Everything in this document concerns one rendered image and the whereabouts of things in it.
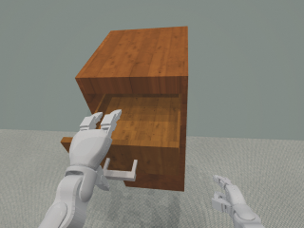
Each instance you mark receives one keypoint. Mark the right robot forearm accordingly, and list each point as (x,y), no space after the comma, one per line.
(244,217)

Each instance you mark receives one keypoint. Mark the left robot hand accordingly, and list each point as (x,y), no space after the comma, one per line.
(90,145)

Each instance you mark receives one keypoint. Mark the left robot forearm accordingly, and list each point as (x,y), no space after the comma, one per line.
(73,194)

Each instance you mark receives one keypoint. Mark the cabinet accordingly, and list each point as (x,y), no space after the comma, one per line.
(141,61)

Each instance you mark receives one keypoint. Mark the handle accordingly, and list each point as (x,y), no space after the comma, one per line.
(119,175)

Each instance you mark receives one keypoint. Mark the drawer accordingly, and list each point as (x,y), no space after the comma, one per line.
(149,131)

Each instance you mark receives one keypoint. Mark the right robot hand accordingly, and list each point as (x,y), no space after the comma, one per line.
(225,202)

